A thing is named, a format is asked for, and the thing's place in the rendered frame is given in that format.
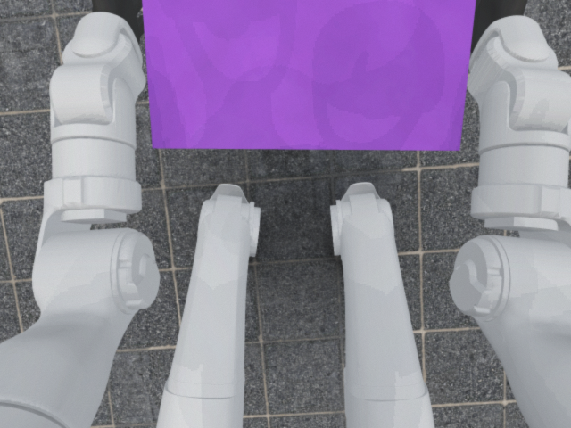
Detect carton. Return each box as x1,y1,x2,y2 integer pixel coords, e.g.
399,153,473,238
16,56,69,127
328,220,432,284
142,0,476,151

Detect robot right hand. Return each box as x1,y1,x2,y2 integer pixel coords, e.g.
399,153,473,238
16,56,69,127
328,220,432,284
470,0,528,53

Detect right robot shin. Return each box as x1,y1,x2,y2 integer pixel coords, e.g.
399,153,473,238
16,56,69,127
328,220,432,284
341,182,394,232

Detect robot left hand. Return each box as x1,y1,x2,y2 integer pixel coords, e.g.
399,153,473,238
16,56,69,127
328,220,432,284
92,0,145,44

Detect robot left forearm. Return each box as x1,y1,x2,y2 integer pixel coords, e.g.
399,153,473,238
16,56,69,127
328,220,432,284
32,12,146,305

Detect robot left upper arm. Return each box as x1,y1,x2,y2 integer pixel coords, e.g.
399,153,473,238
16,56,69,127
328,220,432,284
0,227,161,428

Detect robot right forearm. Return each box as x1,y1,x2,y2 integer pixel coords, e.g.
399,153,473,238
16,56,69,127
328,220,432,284
467,15,571,248

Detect right robot thigh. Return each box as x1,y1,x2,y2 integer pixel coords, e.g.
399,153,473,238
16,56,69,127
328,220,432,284
330,193,434,428

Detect robot right upper arm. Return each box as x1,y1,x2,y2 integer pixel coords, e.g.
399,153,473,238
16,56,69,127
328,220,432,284
449,235,571,428

